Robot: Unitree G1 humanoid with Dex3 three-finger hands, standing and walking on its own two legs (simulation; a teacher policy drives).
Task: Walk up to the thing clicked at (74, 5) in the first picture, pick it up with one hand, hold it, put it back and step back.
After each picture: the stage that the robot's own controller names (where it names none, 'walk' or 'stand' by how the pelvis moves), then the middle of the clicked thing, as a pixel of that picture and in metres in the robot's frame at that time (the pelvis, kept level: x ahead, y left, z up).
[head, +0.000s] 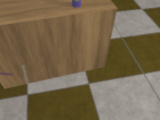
stand; out of the picture +1.08 +0.09 -0.04
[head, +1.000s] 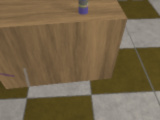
walk; (83, 4) +0.98 +0.08 -0.02
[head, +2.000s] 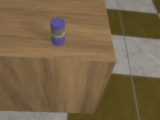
walk; (58, 32) +0.61 +0.16 +0.00
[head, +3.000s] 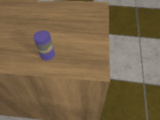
stand; (44, 46) +0.50 +0.21 +0.00
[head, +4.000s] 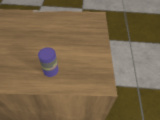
stand; (49, 62) +0.44 +0.17 -0.03
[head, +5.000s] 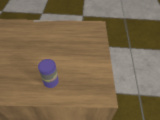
stand; (49, 74) +0.40 +0.17 -0.04
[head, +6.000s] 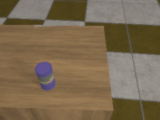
stand; (45, 76) +0.41 +0.19 -0.04
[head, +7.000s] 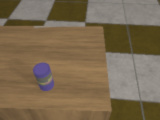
stand; (44, 77) +0.41 +0.20 -0.04
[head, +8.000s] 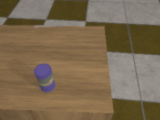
stand; (45, 78) +0.40 +0.19 -0.04
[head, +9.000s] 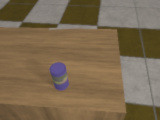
rise first; (59, 76) +0.41 +0.16 -0.04
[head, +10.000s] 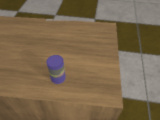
go down; (56, 69) +0.43 +0.16 -0.03
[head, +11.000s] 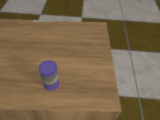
go down; (49, 76) +0.40 +0.15 -0.02
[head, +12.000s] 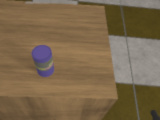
close in; (43, 61) +0.43 +0.15 -0.01
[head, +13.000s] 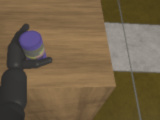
close; (34, 49) +0.44 +0.16 +0.04
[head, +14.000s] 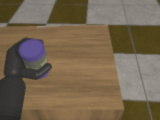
lift; (35, 60) +0.35 +0.16 +0.16
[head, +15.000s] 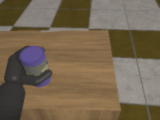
lift; (36, 67) +0.32 +0.16 +0.15
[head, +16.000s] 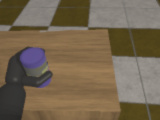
hold; (37, 68) +0.32 +0.16 +0.14
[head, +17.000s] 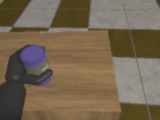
hold; (37, 66) +0.33 +0.16 +0.15
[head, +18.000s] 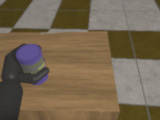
crouch; (33, 65) +0.33 +0.17 +0.16
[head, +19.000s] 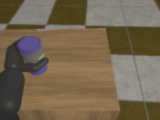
crouch; (33, 56) +0.37 +0.18 +0.14
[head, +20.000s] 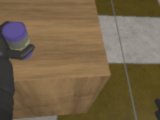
lower; (19, 42) +0.46 +0.18 +0.05
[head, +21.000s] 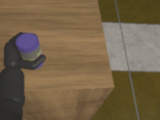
lower; (31, 52) +0.43 +0.16 +0.03
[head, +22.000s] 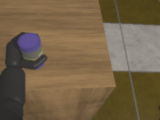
lower; (32, 52) +0.43 +0.16 +0.03
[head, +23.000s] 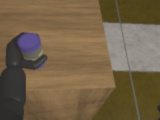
lower; (32, 52) +0.43 +0.16 +0.03
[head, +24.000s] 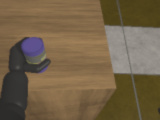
loosen; (36, 56) +0.42 +0.15 +0.03
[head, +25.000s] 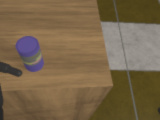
withdraw; (31, 55) +0.42 +0.16 +0.03
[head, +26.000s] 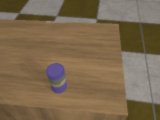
sink last; (57, 78) +0.38 +0.15 -0.02
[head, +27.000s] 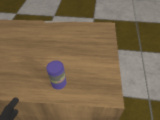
stand; (57, 75) +0.40 +0.15 -0.03
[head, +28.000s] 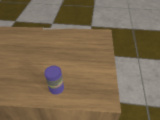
stand; (54, 80) +0.40 +0.15 -0.04
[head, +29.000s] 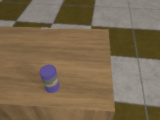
stand; (50, 79) +0.41 +0.18 -0.04
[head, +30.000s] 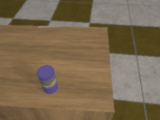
stand; (48, 80) +0.39 +0.18 -0.04
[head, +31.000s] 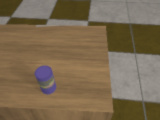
stand; (46, 80) +0.39 +0.18 -0.04
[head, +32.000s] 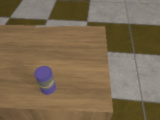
stand; (46, 80) +0.39 +0.18 -0.04
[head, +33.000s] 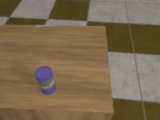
walk; (46, 80) +0.39 +0.18 -0.04
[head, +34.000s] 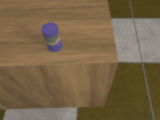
walk; (52, 38) +0.53 +0.18 -0.02
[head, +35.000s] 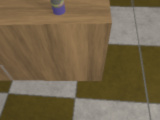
walk; (57, 1) +0.77 +0.18 -0.01
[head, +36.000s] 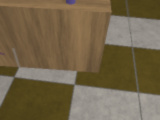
stand; out of the picture +1.02 +0.14 -0.02
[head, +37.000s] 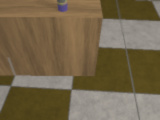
stand; (62, 1) +1.01 +0.17 -0.04
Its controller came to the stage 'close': yes
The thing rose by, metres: 0.19
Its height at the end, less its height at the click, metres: +0.00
